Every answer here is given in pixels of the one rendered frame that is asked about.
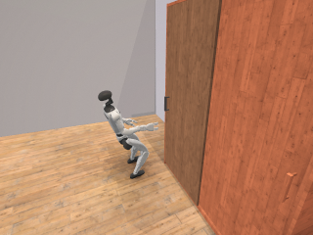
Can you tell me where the wardrobe door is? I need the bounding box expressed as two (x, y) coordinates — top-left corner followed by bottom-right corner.
(199, 0), (313, 235)
(164, 0), (222, 206)

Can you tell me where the right robot upper arm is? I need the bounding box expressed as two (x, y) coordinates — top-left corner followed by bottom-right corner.
(111, 112), (127, 136)

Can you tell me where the left robot hand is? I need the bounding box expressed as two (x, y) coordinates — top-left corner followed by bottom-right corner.
(126, 118), (138, 127)

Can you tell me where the robot right thigh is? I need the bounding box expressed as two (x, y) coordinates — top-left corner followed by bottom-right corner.
(121, 138), (149, 156)

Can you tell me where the right robot forearm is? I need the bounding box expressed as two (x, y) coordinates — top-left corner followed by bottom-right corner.
(123, 125), (147, 136)

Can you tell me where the right robot shin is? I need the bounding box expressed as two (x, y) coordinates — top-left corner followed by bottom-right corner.
(133, 151), (149, 174)

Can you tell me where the handle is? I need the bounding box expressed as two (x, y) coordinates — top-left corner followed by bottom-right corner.
(278, 172), (294, 203)
(164, 96), (169, 112)

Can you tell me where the right robot hand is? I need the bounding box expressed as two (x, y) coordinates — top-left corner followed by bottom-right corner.
(146, 122), (158, 131)

